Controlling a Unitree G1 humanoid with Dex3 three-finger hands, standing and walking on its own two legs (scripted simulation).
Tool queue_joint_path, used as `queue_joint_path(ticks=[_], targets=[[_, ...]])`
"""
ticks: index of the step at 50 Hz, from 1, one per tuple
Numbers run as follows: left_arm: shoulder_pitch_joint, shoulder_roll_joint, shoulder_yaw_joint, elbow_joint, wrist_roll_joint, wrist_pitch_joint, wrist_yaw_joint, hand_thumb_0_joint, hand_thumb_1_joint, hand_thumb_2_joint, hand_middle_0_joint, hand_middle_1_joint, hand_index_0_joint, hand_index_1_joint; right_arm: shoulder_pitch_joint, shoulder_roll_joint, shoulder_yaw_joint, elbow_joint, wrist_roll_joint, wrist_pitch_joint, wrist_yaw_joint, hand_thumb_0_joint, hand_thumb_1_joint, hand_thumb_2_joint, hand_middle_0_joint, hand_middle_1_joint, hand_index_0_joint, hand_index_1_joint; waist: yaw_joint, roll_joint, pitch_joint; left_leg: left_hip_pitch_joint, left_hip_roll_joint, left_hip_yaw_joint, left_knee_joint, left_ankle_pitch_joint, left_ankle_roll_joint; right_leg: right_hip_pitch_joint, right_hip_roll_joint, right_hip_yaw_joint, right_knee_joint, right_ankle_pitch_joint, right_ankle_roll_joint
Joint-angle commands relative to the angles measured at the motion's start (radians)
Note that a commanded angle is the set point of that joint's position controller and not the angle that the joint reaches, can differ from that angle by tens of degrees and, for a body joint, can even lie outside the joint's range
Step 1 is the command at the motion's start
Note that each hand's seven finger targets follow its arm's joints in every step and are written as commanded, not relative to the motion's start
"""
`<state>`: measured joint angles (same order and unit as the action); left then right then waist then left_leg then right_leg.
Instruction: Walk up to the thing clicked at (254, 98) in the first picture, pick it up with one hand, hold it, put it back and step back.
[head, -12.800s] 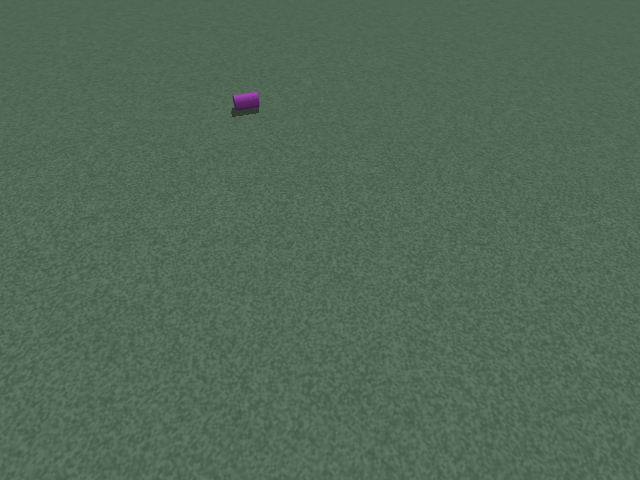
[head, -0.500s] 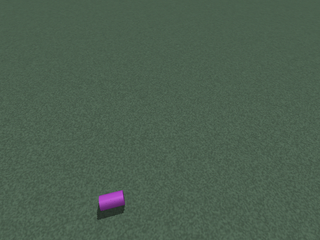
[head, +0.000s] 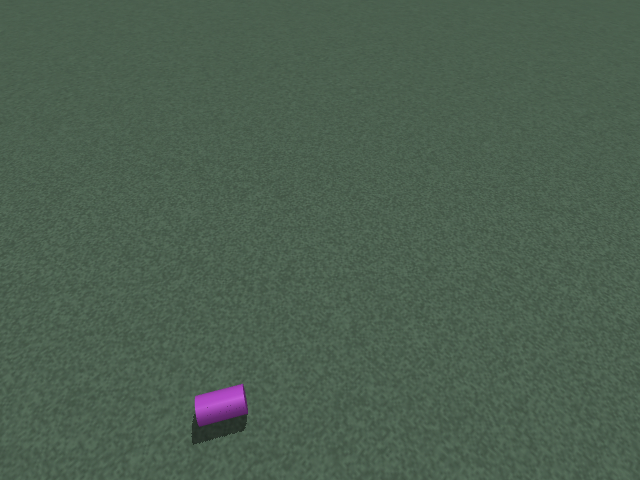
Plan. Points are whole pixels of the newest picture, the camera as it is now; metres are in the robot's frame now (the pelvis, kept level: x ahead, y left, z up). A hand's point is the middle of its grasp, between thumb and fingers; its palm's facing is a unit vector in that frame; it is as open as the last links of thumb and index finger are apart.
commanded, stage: stand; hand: left
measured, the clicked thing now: (221, 404) +0.46 +0.29 -0.74
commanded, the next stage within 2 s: walk up in 0.30 s
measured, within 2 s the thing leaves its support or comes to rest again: neither
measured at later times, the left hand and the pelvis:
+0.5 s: hand out of the picture +0.07 +0.28 -0.16, palm faces +0.00 -0.92 -0.38, open 7.3 cm; pelvis -0.04 +0.01 -0.01, yaw +0 degrees
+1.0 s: hand out of the picture -0.04 +0.30 -0.18, palm faces -0.10 -0.92 -0.38, open 7.3 cm; pelvis -0.15 +0.04 -0.03, yaw -5 degrees
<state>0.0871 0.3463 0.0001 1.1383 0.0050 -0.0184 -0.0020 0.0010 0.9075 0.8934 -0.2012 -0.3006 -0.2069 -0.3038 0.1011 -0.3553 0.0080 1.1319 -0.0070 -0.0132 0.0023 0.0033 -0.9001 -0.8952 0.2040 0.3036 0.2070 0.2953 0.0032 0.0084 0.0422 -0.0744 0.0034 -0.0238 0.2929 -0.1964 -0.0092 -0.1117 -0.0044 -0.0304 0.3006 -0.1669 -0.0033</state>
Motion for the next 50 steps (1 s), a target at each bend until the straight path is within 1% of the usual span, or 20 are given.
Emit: queue_joint_path(ticks=[1,14,15,17,20,21,23,24,27,29,30,31,32,33,34,36,38,44,48,50], targets=[[-0.039,0.22,0.035,-0.057,0.0,-0.022,0.014,0.0,0.9,0.9,-0.2,-0.3,-0.2,-0.3,-0.026,-0.211,-0.043,-0.052,-0.002,-0.02,-0.014,0.0,-0.9,-0.9,0.2,0.3,0.2,0.3,-0.006,-0.002,-0.101,-0.015,0.13,-0.075,-0.031,0.234,0.021,0.077,-0.142,0.104,-0.02,0.232,-0.019],[-0.028,0.219,0.036,-0.057,0.001,-0.019,0.012,0.0,0.9,0.9,-0.2,-0.3,-0.2,-0.3,-0.029,-0.213,-0.045,-0.054,-0.002,-0.02,-0.012,0.0,-0.9,-0.9,0.2,0.3,0.2,0.3,-0.001,0.015,-0.084,-0.017,0.13,-0.078,-0.043,0.165,0.024,0.049,-0.137,0.11,-0.039,0.153,-0.021],[-0.026,0.275,0.083,-0.083,-0.016,-0.005,0.019,0.0,0.9,0.9,-0.2,-0.3,-0.2,-0.3,-0.065,-0.253,-0.064,-0.065,0.002,0.0,-0.01,0.0,-0.9,-0.9,0.2,0.3,0.2,0.3,0.01,-0.012,0.039,-0.078,0.111,-0.084,0.068,0.357,0.042,-0.026,-0.127,0.114,0.049,0.387,-0.026],[0.004,0.272,0.091,-0.11,-0.023,0.003,0.025,0.0,0.9,0.9,-0.2,-0.3,-0.2,-0.3,-0.03,-0.229,-0.064,-0.091,0.018,0.009,-0.012,0.0,-0.9,-0.9,0.2,0.3,0.2,0.3,0.005,-0.026,-0.067,-0.056,0.101,-0.056,0.156,0.44,0.045,0.021,-0.139,0.104,0.103,0.513,-0.052],[-0.033,0.289,0.102,-0.17,-0.016,0.022,0.024,0.0,0.9,0.9,-0.2,-0.3,-0.2,-0.3,-0.011,-0.23,-0.078,-0.13,0.018,0.03,-0.013,0.0,-0.9,-0.9,0.2,0.3,0.2,0.3,-0.005,-0.076,-0.159,-0.066,0.042,-0.021,0.307,0.28,0.043,0.002,-0.22,0.176,0.111,0.507,-0.134],[-0.049,0.297,0.105,-0.192,-0.012,0.027,0.025,0.0,0.9,0.9,-0.2,-0.3,-0.2,-0.3,0.001,-0.228,-0.082,-0.138,0.017,0.037,-0.013,0.0,-0.9,-0.9,0.2,0.3,0.2,0.3,-0.005,-0.107,-0.155,-0.077,0.014,-0.003,0.382,0.147,0.04,-0.035,-0.265,0.21,0.105,0.499,-0.169],[-0.091,0.309,0.107,-0.235,0.006,0.035,0.028,0.0,0.9,0.9,-0.2,-0.3,-0.2,-0.3,0.048,-0.208,-0.09,-0.155,0.006,0.058,-0.008,0.0,-0.9,-0.9,0.2,0.3,0.2,0.3,-0.011,-0.203,-0.113,-0.138,-0.04,-0.014,0.594,-0.311,0.047,-0.133,-0.372,0.286,0.077,0.478,-0.258],[-0.103,0.311,0.109,-0.254,0.017,0.037,0.028,0.0,0.9,0.9,-0.2,-0.3,-0.2,-0.3,0.076,-0.209,-0.095,-0.166,0.001,0.066,-0.005,0.0,-0.9,-0.9,0.2,0.3,0.2,0.3,-0.021,-0.204,-0.083,-0.133,-0.018,-0.058,0.661,-0.381,0.055,-0.208,-0.388,0.289,0.086,0.437,-0.276],[-0.109,0.289,0.103,-0.289,0.027,0.041,0.032,0.0,0.9,0.9,-0.2,-0.3,-0.2,-0.3,0.102,-0.215,-0.104,-0.193,0.011,0.059,0.0,0.0,-0.9,-0.9,0.2,0.3,0.2,0.3,-0.028,-0.184,-0.104,-0.2,-0.007,-0.039,0.533,-0.301,0.051,-0.111,-0.304,0.213,0.192,0.445,-0.212],[-0.11,0.285,0.099,-0.307,0.018,0.056,0.029,0.0,0.9,0.9,-0.2,-0.3,-0.2,-0.3,0.132,-0.212,-0.112,-0.187,-0.008,0.046,-0.003,0.0,-0.9,-0.9,0.2,0.3,0.2,0.3,-0.04,-0.127,-0.109,-0.144,-0.011,0.009,0.271,-0.088,0.039,-0.115,-0.23,0.165,0.299,0.34,-0.145],[-0.095,0.266,0.095,-0.316,0.01,0.067,0.026,0.0,0.9,0.9,-0.2,-0.3,-0.2,-0.3,0.13,-0.228,-0.12,-0.193,-0.022,0.04,-0.007,0.0,-0.9,-0.9,0.2,0.3,0.2,0.3,-0.04,-0.029,-0.092,-0.119,0.043,-0.054,0.132,0.162,0.049,-0.148,-0.152,0.117,0.394,0.219,-0.098],[-0.065,0.205,0.087,-0.336,-0.004,0.075,0.027,0.0,0.9,0.9,-0.2,-0.3,-0.2,-0.3,0.1,-0.313,-0.139,-0.214,-0.044,0.034,-0.01,0.0,-0.9,-0.9,0.2,0.3,0.2,0.3,-0.017,0.175,-0.094,-0.063,0.23,-0.313,0.075,0.443,0.114,-0.285,0.017,0.077,0.582,-0.064,-0.039],[-0.039,0.208,0.092,-0.332,0.0,0.085,0.035,0.0,0.9,0.9,-0.2,-0.3,-0.2,-0.3,0.066,-0.365,-0.151,-0.245,-0.037,0.03,-0.009,0.0,-0.9,-0.9,0.2,0.3,0.2,0.3,-0.01,0.163,-0.101,-0.078,0.322,-0.358,0.106,0.654,0.209,-0.325,0.114,0.137,0.731,-0.469,-0.017],[-0.049,0.223,0.098,-0.325,0.008,0.088,0.047,0.0,0.9,0.9,-0.2,-0.3,-0.2,-0.3,0.063,-0.393,-0.155,-0.262,-0.026,0.031,-0.011,0.0,-0.9,-0.9,0.2,0.3,0.2,0.3,-0.045,0.204,-0.122,-0.147,0.393,-0.446,0.069,0.594,0.275,-0.306,0.132,0.223,0.858,-0.54,-0.013],[-0.072,0.238,0.105,-0.323,0.011,0.091,0.051,0.0,0.9,0.9,-0.2,-0.3,-0.2,-0.3,0.027,-0.363,-0.152,-0.274,-0.026,0.029,-0.018,0.0,-0.9,-0.9,0.2,0.3,0.2,0.3,-0.04,0.146,-0.09,-0.171,0.361,-0.395,0.072,0.519,0.257,-0.329,0.124,0.263,0.922,-0.494,-0.019],[0.005,0.235,0.106,-0.298,-0.003,0.091,0.046,0.0,0.9,0.9,-0.2,-0.3,-0.2,-0.3,-0.049,-0.3,-0.134,-0.287,-0.032,0.024,-0.035,0.0,-0.9,-0.9,0.2,0.3,0.2,0.3,0.029,0.126,-0.052,-0.091,0.26,-0.242,0.142,0.528,0.214,-0.414,0.123,0.267,0.995,-0.376,-0.009],[0.041,0.241,0.116,-0.307,0.006,0.086,0.038,0.0,0.9,0.9,-0.2,-0.3,-0.2,-0.3,0.001,-0.27,-0.128,-0.298,-0.022,0.019,-0.045,0.0,-0.9,-0.9,0.2,0.3,0.2,0.3,0.023,0.124,-0.069,-0.004,0.268,-0.245,0.178,0.567,0.235,-0.407,0.099,0.235,0.978,-0.359,0.016],[-0.001,0.215,0.119,-0.375,0.017,0.069,0.025,0.0,0.9,0.9,-0.2,-0.3,-0.2,-0.3,0.112,-0.28,-0.136,-0.309,-0.016,0.02,-0.054,0.0,-0.9,-0.9,0.2,0.3,0.2,0.3,-0.053,0.121,-0.104,0.133,0.258,-0.214,0.234,0.598,0.243,-0.374,0.065,0.156,0.635,-0.358,0.042],[0.108,0.203,0.124,-0.345,0.02,0.063,0.014,0.0,0.9,0.9,-0.2,-0.3,-0.2,-0.3,0.045,-0.303,-0.137,-0.353,-0.016,0.031,-0.042,0.0,-0.9,-0.9,0.2,0.3,0.2,0.3,-0.013,0.176,-0.152,0.009,0.259,-0.197,0.244,0.42,0.219,-0.18,0.029,0.068,0.365,-0.272,0.007],[0.2,0.2,0.133,-0.308,0.029,0.057,0.012,0.0,0.9,0.9,-0.2,-0.3,-0.2,-0.3,-0.01,-0.298,-0.132,-0.368,-0.009,0.042,-0.036,0.0,-0.9,-0.9,0.2,0.3,0.2,0.3,0.037,0.141,-0.149,-0.136,0.244,-0.174,0.285,0.283,0.166,-0.033,0.02,0.044,0.168,-0.08,-0.023]])
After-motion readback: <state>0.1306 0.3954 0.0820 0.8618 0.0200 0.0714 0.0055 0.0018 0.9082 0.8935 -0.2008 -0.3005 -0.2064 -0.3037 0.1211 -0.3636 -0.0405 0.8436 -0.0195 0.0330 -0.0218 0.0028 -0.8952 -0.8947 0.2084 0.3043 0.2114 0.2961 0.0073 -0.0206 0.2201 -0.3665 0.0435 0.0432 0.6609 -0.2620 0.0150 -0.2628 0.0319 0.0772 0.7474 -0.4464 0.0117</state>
